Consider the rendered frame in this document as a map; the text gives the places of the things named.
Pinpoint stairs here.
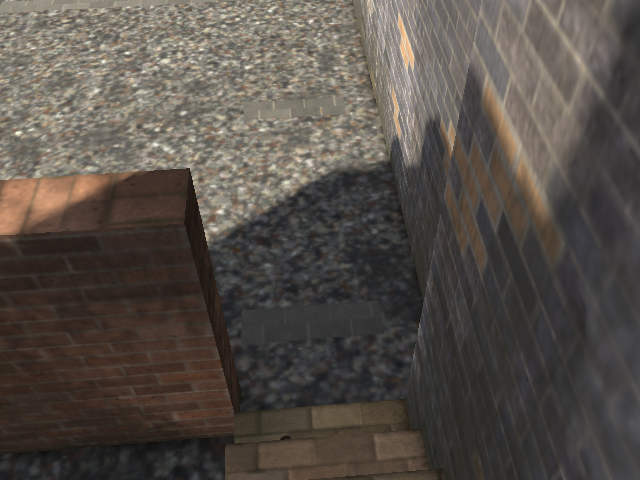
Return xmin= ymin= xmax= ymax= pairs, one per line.
xmin=225 ymin=399 xmax=446 ymax=480

